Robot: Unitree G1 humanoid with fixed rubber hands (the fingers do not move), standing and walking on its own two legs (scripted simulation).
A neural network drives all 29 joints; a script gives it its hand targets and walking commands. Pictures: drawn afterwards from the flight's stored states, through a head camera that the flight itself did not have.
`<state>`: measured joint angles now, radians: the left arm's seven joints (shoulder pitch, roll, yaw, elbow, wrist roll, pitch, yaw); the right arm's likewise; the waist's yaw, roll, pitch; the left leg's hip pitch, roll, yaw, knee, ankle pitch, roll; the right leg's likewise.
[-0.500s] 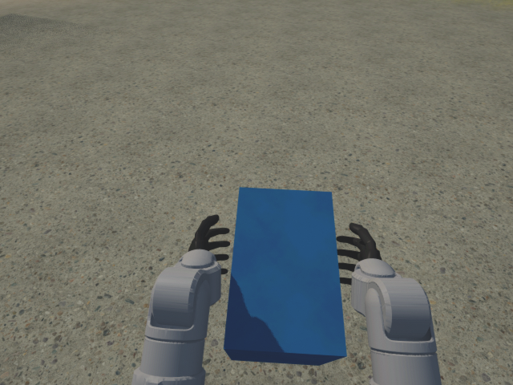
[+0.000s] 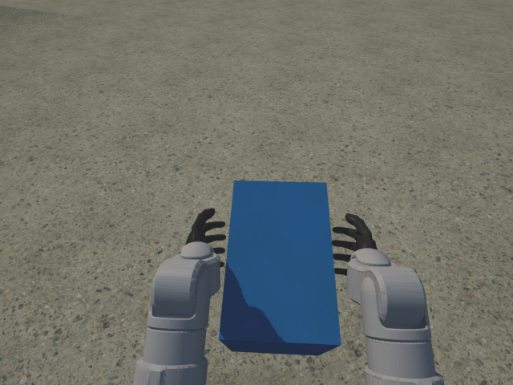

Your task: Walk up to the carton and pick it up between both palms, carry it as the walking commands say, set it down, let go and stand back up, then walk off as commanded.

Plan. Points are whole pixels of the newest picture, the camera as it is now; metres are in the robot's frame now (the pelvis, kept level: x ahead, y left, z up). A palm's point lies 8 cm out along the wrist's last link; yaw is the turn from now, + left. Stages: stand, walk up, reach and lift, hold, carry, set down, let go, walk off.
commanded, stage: carry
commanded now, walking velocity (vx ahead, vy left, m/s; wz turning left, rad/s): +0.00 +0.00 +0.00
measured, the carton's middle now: (277, 270) +0.34 +0.00 +0.00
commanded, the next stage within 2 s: none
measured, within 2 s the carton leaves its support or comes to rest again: neither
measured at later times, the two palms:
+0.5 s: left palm (197, 249) +0.31 +0.12 +0.10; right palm (359, 254) +0.31 -0.11 +0.10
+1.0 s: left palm (192, 250) +0.31 +0.13 +0.10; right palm (354, 254) +0.31 -0.11 +0.10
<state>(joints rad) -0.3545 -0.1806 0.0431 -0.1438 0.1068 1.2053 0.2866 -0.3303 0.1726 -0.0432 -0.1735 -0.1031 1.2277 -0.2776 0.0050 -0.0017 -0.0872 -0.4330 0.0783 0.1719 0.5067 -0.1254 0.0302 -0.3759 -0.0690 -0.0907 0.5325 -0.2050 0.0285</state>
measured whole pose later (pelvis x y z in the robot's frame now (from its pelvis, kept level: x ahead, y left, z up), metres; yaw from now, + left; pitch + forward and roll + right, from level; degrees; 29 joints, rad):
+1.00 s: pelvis +0.01 +0.01 +0.00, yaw +0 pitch +3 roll -1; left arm -0.33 -0.17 0.04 -0.12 0.12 1.16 0.26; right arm -0.31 0.17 -0.03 -0.14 -0.12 1.17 -0.25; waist 0.00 0.00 -0.10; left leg -0.42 0.06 0.17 0.51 -0.15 0.04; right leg -0.36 -0.09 -0.09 0.53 -0.22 0.04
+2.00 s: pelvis +0.02 +0.01 +0.00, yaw +1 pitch +3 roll -1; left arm -0.30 -0.16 0.04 -0.04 0.14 1.06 0.22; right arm -0.29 0.16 -0.03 -0.07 -0.13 1.08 -0.21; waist 0.00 0.00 -0.10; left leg -0.40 0.06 0.17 0.50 -0.16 0.04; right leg -0.34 -0.09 -0.09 0.52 -0.23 0.04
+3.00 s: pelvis +0.03 -0.01 +0.01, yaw +2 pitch -10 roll +0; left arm -0.44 -0.21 0.30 0.51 0.38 0.66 0.05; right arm -0.43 0.21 -0.30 0.55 -0.35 0.68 -0.06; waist 0.00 -0.03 0.06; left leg -0.13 -0.01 0.01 0.48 -0.18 0.02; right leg -0.05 0.01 0.04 0.48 -0.27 0.00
